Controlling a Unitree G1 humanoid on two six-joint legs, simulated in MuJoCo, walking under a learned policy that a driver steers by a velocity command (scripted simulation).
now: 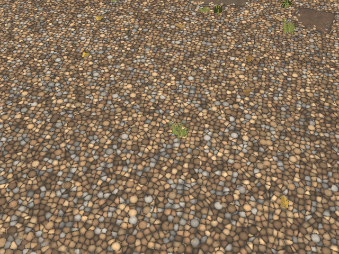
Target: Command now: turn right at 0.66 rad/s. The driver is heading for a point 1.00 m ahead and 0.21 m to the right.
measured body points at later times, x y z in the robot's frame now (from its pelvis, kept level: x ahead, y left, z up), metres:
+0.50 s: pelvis +0.09 -0.10 +0.01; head +0.10 -0.14 +0.46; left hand +0.25 +0.14 -0.09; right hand +0.15 -0.42 -0.09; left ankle +0.19 +0.04 -0.65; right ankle -0.01 -0.14 -0.73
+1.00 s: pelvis +0.46 -0.24 +0.01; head +0.48 -0.24 +0.46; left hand +0.74 -0.10 -0.07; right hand +0.33 -0.50 -0.11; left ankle +0.44 -0.18 -0.73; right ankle +0.49 -0.43 -0.66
